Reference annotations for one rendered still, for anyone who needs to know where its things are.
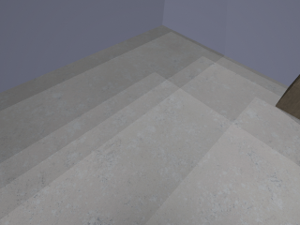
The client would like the cupboard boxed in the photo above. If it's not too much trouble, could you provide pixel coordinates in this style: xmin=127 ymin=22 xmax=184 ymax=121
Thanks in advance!
xmin=276 ymin=74 xmax=300 ymax=120

